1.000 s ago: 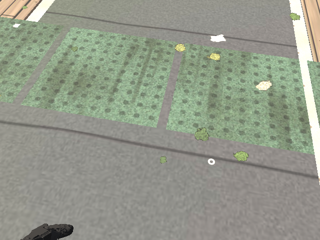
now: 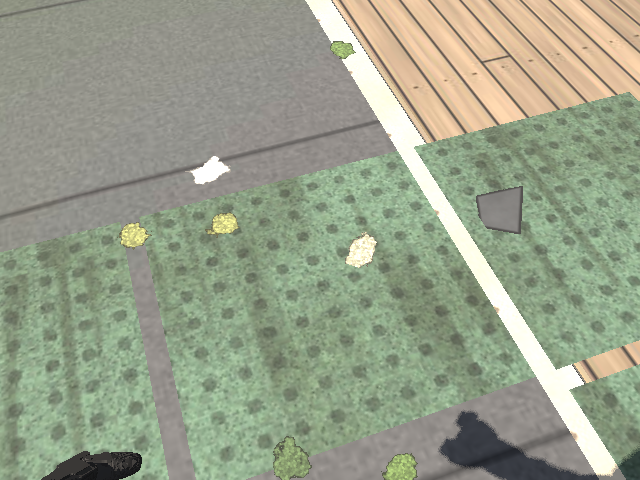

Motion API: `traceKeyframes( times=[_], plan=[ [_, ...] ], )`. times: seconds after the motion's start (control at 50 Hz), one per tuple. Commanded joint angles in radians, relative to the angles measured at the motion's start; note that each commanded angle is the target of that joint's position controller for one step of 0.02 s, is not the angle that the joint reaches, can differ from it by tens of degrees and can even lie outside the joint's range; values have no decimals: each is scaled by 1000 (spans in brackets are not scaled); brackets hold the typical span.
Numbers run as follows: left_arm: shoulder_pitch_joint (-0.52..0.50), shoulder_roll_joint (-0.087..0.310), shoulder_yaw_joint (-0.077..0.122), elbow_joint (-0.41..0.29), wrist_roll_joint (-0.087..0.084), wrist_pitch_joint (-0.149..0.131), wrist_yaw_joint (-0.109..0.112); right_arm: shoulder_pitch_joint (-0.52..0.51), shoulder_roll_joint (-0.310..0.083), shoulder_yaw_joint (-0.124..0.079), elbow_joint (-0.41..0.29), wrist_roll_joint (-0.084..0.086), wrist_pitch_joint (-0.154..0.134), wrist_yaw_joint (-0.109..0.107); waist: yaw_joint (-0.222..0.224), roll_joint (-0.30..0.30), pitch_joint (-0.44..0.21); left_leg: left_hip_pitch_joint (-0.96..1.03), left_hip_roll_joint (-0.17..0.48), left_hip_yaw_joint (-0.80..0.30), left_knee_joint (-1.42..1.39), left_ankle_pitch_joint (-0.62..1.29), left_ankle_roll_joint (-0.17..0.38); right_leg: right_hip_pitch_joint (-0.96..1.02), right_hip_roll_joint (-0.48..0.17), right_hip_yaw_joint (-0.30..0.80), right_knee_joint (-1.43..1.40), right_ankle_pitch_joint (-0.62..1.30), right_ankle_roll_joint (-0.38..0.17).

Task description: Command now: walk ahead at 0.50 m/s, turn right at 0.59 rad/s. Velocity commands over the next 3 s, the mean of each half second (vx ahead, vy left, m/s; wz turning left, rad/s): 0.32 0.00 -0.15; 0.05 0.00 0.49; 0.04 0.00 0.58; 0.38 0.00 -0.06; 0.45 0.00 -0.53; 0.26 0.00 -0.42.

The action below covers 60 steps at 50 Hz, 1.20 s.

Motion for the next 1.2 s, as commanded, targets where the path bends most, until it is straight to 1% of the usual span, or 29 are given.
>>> traceKeyframes(
  times=[0.02, 0.06, 0.08, 0.1, 0.12, 0.14, 0.16, 0.18, 0.2, 0.26, 0.38, 0.48, 0.54, 0.56, 0.58, 0.6, 0.62, 0.64, 0.66, 0.72, 0.88, 0.94, 0.96, 0.98, 1.0, 1.02, 1.06, 1.1, 1.2],
  plan=[
    [-55, 83, 26, -104, 3, -10, -12, -39, -203, -48, -55, 15, 4, -9, 59, 117, -3, 7, 282, -51, 61, 799, 131, 76, 58, -71, -42, -100, -52],
    [142, 150, 66, -63, 5, 0, -4, -53, -218, -51, -60, 22, 19, -18, 182, 120, -121, -41, 253, 0, 354, 1022, 95, 365, 139, -115, -98, -114, -111],
    [324, 215, 100, -16, 1, 10, 13, -42, -189, -37, -70, 9, 17, -24, 265, 66, -212, -242, 217, 6, 622, 844, 56, 670, 115, -23, -122, -85, -156],
    [322, 343, 120, -15, -12, 6, 26, 64, -40, 14, -129, -42, -2, -7, 154, -229, -301, -720, 40, -26, 1007, -117, -10, 1047, -169, 516, -162, -185, -336],
    [356, 276, 97, -51, -6, -9, 23, -12, -94, 14, -139, -18, -39, 7, 217, -143, -472, -837, -19, -272, 1154, -273, -6, 1111, -260, 847, -336, -371, -408],
    [324, 209, 74, -34, 7, -23, 19, -112, -156, -4, -161, 26, -57, 16, 236, -73, -326, -914, 39, -294, 1147, -172, 15, 1015, -233, 695, -371, -324, -341],
    [254, 178, 62, -33, 12, -30, 20, -127, -141, 5, -161, 29, -64, 13, 191, -18, -214, -882, 83, -274, 1066, -87, 24, 854, -204, 550, -367, -148, -303],
    [173, 137, 48, -41, 19, -33, 22, -121, -138, 4, -140, 6, -58, 5, 145, 26, -145, -813, 122, -260, 994, -44, 11, 704, -174, 419, -354, 103, -272],
    [128, 106, 36, -48, 31, -36, 25, -94, -145, -2, -124, -5, -43, 2, 109, 9, -128, -721, 145, -262, 956, -31, 1, 597, -149, 327, -359, 298, -259],
    [98, 112, 31, -13, 37, -52, 30, -23, -95, 7, -82, -8, 1, -1, 62, 3, -121, -593, 136, -234, 869, 22, -36, 445, -122, 169, -405, 540, -252],
    [100, 115, 26, 60, 51, -49, 54, -147, -45, 26, -102, -4, 10, 10, 116, -21, -93, -533, 94, -222, 493, 407, -31, 456, -64, -41, -439, 481, -176],
    [106, 145, 40, 106, 30, -7, 71, -203, -87, 5, -157, -8, 15, 40, 133, -24, -64, -622, 72, -211, 403, 257, 6, 616, -145, -21, -340, 459, -172],
    [75, 145, 45, 102, 6, 22, 92, -119, -99, -10, -160, -13, 18, 53, 79, -21, -88, -525, 22, -163, 301, 214, 57, 619, -131, -39, -138, 539, -124],
    [108, 137, 44, 102, 12, 22, 99, -46, -151, -32, -151, -16, 15, 44, 54, 44, -144, -378, 26, -215, 228, 480, 99, 571, -63, -79, 23, 481, -63],
    [139, 112, 34, 67, 47, 11, 97, 4, -259, -58, -165, -28, 17, 27, 67, 234, -234, -135, 213, -493, 250, 943, 225, 338, 73, -124, 322, 95, 19],
    [139, 69, 15, 51, 58, 6, 81, 23, -237, -49, -176, -38, 28, 15, 65, 344, -357, 68, 385, -809, 191, 1008, 426, 75, 235, -17, 589, -635, 69],
    [140, 113, 23, 69, 34, 5, 65, -9, -185, -33, -197, -28, 33, 15, 48, 205, -394, 36, 363, -767, 167, 827, 400, 61, 161, 126, 663, -627, 58],
    [92, 115, 25, 59, 14, 11, 63, -78, -155, -28, -216, -17, 39, 10, 63, 138, -304, -45, 315, -674, 160, 672, 351, 23, 128, 116, 663, -565, 55],
    [73, 109, 27, 65, 18, 21, 69, -124, -134, -23, -223, -2, 48, 7, 82, 62, -209, -158, 271, -607, 130, 548, 301, 9, 96, 101, 579, -518, 59],
    [73, 88, 27, 64, 27, 40, 83, -177, -142, -28, -244, -13, 77, -9, 115, 143, -142, -338, 169, -538, 76, 360, 247, 130, 102, 61, 339, -413, 86],
    [65, 89, 30, 69, 19, 16, 76, -178, -170, -48, -267, -8, 108, -33, 84, 205, -180, -351, 145, -626, 96, 174, 219, 257, 126, 82, 35, -304, 99],
    [120, 91, 39, 86, 16, -4, 63, -206, -160, -45, -277, 4, 122, -35, 119, 211, -166, -372, 112, -652, 149, 166, 178, 372, 130, 56, -197, -199, 62],
    [147, 121, 50, 92, 23, -6, 64, -188, -139, -39, -276, 7, 124, -36, 124, 180, -165, -423, 72, -627, 200, 105, 137, 456, 69, 91, -281, -155, 35],
    [164, 196, 67, 82, 43, -2, 71, -149, -83, -24, -278, -3, 125, -34, 100, -5, -172, -540, -23, -508, 408, -114, 77, 544, -152, 289, -356, -150, -46],
    [126, 248, 78, 83, 76, 5, 69, -170, -103, -35, -316, 4, 112, -30, 78, -284, -103, -701, -141, -338, 621, -276, 28, 467, -298, 526, -422, -40, -197],
    [66, 185, 62, 45, 78, -2, 72, -143, -178, -57, -288, -10, 104, -29, 77, -182, -93, -695, -72, -374, 810, -246, -1, 447, -306, 491, -407, 0, -229],
    [-1, 119, 44, 25, 46, -3, 82, -96, -168, -66, -234, -2, 121, -33, 54, -76, -85, -697, -59, -348, 933, -138, -34, 462, -194, 294, -357, 35, -154],
    [12, 108, 36, 29, 31, 3, 92, -102, -122, -53, -236, 1, 134, -30, 74, -78, -69, -724, -43, -317, 987, -77, -66, 488, -162, 201, -347, 103, -154],
    [104, 153, 55, 49, 39, 27, 103, -220, -76, -28, -303, 11, 130, -15, 151, -131, -99, -713, 18, -243, 760, -63, -100, 636, -192, 125, -337, 186, -191]
  ],
)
